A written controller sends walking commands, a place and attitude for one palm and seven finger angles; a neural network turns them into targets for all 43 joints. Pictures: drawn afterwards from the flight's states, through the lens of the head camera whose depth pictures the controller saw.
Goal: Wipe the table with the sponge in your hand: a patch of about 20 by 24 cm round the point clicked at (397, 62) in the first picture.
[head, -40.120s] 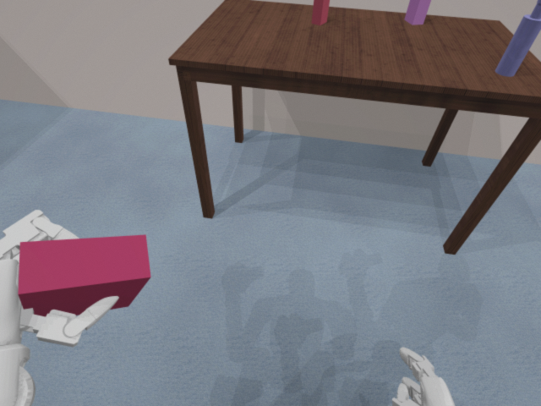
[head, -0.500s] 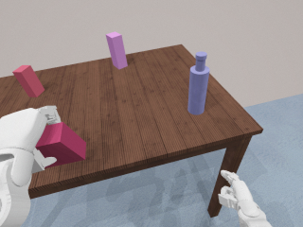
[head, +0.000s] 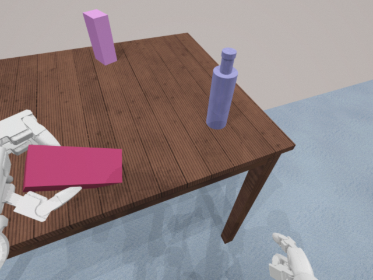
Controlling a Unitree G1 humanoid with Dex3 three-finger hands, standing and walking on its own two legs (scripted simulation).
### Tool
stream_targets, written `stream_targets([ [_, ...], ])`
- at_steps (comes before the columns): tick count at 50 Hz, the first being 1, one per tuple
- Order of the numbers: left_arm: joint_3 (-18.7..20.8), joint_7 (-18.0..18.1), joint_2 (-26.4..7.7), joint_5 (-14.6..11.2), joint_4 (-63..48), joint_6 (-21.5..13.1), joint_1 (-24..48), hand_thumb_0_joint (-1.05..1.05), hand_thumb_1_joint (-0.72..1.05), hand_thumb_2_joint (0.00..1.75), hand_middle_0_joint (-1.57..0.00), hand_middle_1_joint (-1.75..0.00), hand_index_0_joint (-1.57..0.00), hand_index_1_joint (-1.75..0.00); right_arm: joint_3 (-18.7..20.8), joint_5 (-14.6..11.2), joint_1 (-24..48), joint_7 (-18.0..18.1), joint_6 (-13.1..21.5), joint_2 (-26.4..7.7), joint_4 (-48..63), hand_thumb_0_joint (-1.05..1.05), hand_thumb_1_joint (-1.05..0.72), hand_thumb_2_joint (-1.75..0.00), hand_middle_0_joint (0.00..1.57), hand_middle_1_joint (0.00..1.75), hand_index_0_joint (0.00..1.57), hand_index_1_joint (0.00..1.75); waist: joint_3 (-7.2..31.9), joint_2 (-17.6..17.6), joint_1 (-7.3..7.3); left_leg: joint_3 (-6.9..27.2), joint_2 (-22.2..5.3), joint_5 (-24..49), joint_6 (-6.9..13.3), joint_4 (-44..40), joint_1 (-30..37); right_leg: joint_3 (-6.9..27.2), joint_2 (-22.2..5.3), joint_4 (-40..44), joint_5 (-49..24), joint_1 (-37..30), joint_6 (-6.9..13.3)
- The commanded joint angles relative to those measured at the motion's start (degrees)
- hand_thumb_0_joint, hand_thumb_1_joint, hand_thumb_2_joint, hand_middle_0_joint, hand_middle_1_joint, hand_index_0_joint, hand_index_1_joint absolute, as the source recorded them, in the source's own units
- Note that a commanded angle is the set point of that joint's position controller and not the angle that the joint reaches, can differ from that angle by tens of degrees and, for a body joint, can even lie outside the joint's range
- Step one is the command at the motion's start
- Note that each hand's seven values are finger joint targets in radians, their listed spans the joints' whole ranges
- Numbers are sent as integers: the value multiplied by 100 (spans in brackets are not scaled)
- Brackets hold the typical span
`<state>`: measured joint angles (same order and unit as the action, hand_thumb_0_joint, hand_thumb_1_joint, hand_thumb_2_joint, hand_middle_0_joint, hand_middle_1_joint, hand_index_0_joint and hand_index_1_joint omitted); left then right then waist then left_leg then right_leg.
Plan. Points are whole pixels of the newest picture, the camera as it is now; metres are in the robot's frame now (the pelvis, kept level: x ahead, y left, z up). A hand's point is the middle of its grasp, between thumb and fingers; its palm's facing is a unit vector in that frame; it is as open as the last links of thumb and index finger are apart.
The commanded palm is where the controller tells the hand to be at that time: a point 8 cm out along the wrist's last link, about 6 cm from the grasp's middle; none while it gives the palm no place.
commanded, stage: step back with the hand held close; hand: left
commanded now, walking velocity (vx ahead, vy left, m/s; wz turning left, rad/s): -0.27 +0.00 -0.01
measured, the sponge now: (81, 171) +0.24 +0.19 +0.18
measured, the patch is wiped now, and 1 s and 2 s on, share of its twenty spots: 1.00 1.00 1.00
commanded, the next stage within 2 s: stop stepping back and stand still in 1.16 s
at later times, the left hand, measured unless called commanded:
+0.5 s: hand out of the picture +0.13 +0.26 +0.23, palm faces +0.43 -0.77 -0.47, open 9.0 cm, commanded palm +0.09 +0.31 +0.25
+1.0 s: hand out of the picture +0.04 +0.24 +0.26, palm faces +0.35 -0.83 -0.43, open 9.0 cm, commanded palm +0.02 +0.30 +0.25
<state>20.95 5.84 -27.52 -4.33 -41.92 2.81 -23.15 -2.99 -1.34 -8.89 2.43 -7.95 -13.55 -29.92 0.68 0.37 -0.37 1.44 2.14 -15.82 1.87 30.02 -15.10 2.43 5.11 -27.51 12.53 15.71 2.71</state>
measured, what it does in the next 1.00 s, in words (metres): walks backwards: right foot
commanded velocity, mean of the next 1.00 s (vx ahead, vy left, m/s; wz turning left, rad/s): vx -0.34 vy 0.00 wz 0.02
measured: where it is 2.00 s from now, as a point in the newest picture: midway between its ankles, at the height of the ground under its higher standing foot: outside the picture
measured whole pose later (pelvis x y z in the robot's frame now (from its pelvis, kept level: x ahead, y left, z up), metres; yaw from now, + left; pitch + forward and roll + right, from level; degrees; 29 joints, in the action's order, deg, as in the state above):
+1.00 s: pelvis -0.15 +0.03 -0.01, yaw -4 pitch +1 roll -5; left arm 28.1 8.1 -33.1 -4.4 -47.1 -14.2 -26.0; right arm 1.8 -1.6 -10.8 4.5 -4.2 -13.3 -34.7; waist 3.7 -0.6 0.9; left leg 2.3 -2.0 -9.6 -1.6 38.6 -29.7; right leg 3.6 7.1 -29.4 20.2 10.1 0.4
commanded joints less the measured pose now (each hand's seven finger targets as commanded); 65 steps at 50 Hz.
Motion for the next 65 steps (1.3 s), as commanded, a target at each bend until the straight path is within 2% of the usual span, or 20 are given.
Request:
stream_targets([
  [1,1249,323,-1184,-35,-1263,-740,181,0,10,130,-120,-160,-120,-160,374,42,679,63,247,-650,696,0,-90,-90,20,30,20,30,1450,-1133,-26,1032,-1263,3871,103,-410,583,257,-675,-691,-710,-235,-171],
  [7,1214,273,-951,-80,-185,-852,333,0,10,130,-120,-160,-120,-160,557,36,610,65,242,-809,616,0,-90,-90,20,30,20,30,887,-411,44,1006,-1254,2298,163,-551,-352,416,-620,-448,-401,-261,-173],
  [12,978,279,-912,-47,-169,-1007,279,0,10,130,-120,-160,-120,-160,548,-28,543,75,216,-689,538,0,-90,-90,20,30,20,30,736,733,220,518,-601,208,-13,562,-396,1530,-1649,771,-1095,358,192],
  [17,1120,418,-1139,47,-1205,-1284,105,0,10,130,-120,-160,-120,-160,503,20,526,91,356,-608,496,0,-90,-90,20,30,20,30,872,-17,188,465,-590,-212,-8,564,-99,1300,-1724,803,-4,944,276],
  [19,1428,503,-1387,71,-1508,-1380,50,0,10,130,-120,-160,-120,-160,500,56,595,150,412,-703,570,0,-90,-90,20,30,20,30,854,-803,92,829,-819,-586,80,-58,-337,962,-1296,392,445,985,143],
  [23,1469,525,-1044,247,-1275,-1471,504,0,10,130,-120,-160,-120,-160,587,134,508,240,648,-778,679,0,-90,-90,20,30,20,30,993,-1660,35,1721,-1700,-2332,486,-2098,-2595,-93,-44,-2115,392,-1244,-379],
  [26,1178,480,-755,239,-472,-1369,1060,0,10,130,-120,-160,-120,-160,643,122,365,203,811,-692,474,0,-90,-90,20,30,20,30,774,-1129,77,1552,-1751,-1698,512,-1982,-2057,-29,-55,-2699,973,-592,-363],
  [32,182,257,-137,56,345,-1370,1502,0,10,130,-120,-160,-120,-160,492,43,599,102,953,-621,274,0,-90,-90,20,30,20,30,254,-691,99,952,-1191,283,103,-1228,-120,97,-312,448,452,499,-143],
  [34,276,202,-443,62,-174,-1544,1669,0,10,130,-120,-160,-120,-160,489,78,703,110,929,-613,261,0,-90,-90,20,30,20,30,821,-346,58,580,-966,1873,11,-469,490,593,-760,677,-1661,331,-63],
  [38,921,238,-1059,34,-1847,-1807,1157,0,10,130,-120,-160,-120,-160,585,-75,759,108,840,-503,638,0,-90,-90,20,30,20,30,2617,409,-64,-132,-790,4681,74,432,2075,261,-736,196,-3758,12,-583],
  [39,1452,292,-1573,-13,-2081,-1791,596,0,10,130,-120,-160,-120,-160,585,-99,843,87,800,-525,721,0,-90,-90,20,30,20,30,2824,297,-138,-96,-839,4544,41,480,1960,282,-756,163,-3607,-88,-558],
  [43,1769,391,-1461,-139,-2001,-1812,-356,0,10,130,-120,-160,-120,-160,495,-71,903,110,604,-298,653,0,-90,-90,20,30,20,30,2150,-506,-34,-90,-741,2868,-268,816,752,660,-1315,458,-3313,-37,-115],
  [48,1289,472,-1046,-113,-432,-1742,352,0,10,130,-120,-160,-120,-160,609,-17,524,304,703,-449,380,0,-90,-90,20,30,20,30,686,-4,263,290,-546,621,-452,1685,286,1008,-1827,696,-2722,1197,303],
  [53,597,312,-795,-9,996,-1501,1854,0,10,130,-120,-160,-120,-160,539,-9,544,389,772,-692,370,0,-90,-90,20,30,20,30,-408,4,238,857,-816,866,-134,-77,8,121,-669,477,-518,1701,-80],
  [56,337,235,-589,75,349,-1616,2157,0,10,130,-120,-160,-120,-160,533,71,744,292,911,-940,582,0,-90,-90,20,30,20,30,227,-1981,15,2493,-1672,-2658,-144,-3083,-1748,-7,442,-2143,1596,-360,-168],
  [58,392,176,-699,138,-480,-1632,1872,0,10,130,-120,-160,-120,-160,601,156,614,136,1028,-778,589,0,-90,-90,20,30,20,30,924,-1702,-136,1921,-1564,-2377,-721,-3179,-1952,-149,430,-2802,1463,-1024,-73],
  [60,603,192,-827,67,-1645,-1646,951,0,10,130,-120,-160,-120,-160,647,147,563,9,1101,-666,755,0,-90,-90,20,30,20,30,1606,-1618,-234,885,-1142,-1241,-799,-2728,-1218,-424,458,-2153,1573,-1317,-20],
  [62,800,291,-975,25,-2362,-1596,184,0,10,130,-120,-160,-120,-160,539,59,350,-77,1224,-464,636,0,-90,-90,20,30,20,30,1977,-1253,-255,156,-639,-413,-711,-1509,-162,-480,182,-767,1572,-554,203],
  [63,876,350,-1010,-2,-2584,-1611,15,0,10,130,-120,-160,-120,-160,485,20,326,-101,1242,-375,473,0,-90,-90,20,30,20,30,1896,-818,-232,-163,-309,-161,-828,-135,415,-274,-360,225,1424,364,483],
  [65,1092,467,-1154,-53,-2848,-1711,-19,0,10,130,-120,-160,-120,-160,505,-35,201,-35,1248,-355,316,0,-90,-90,20,30,20,30,1462,578,85,220,-95,-372,-817,3133,827,1260,-2274,1566,837,2119,1193],
])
